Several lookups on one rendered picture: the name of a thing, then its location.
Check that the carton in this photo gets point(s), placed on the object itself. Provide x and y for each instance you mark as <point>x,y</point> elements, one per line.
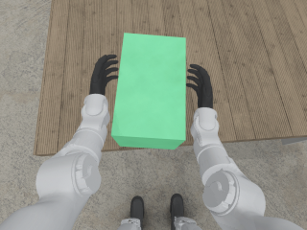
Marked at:
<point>150,103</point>

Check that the left robot foot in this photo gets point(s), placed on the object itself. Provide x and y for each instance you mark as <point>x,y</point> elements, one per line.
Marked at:
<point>137,209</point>

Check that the left robot forearm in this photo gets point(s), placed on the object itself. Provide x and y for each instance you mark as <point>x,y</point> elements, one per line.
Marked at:
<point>91,134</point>

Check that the right robot forearm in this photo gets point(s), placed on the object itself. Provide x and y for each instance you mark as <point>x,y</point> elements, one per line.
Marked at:
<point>209,150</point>

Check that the table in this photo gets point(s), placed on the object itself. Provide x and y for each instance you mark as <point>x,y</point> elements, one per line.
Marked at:
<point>254,51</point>

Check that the left robot hand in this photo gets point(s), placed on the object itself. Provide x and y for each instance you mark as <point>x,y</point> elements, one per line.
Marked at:
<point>99,77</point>

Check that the robot left shin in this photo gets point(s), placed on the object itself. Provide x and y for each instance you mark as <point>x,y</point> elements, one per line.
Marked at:
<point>135,221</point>

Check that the right robot hand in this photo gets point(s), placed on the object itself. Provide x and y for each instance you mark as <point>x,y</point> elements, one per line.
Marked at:
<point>204,89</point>

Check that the left robot upper arm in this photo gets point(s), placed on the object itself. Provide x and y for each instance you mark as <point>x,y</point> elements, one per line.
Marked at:
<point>64,184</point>

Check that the right robot upper arm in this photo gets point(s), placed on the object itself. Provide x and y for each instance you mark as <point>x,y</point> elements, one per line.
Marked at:
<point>239,204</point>

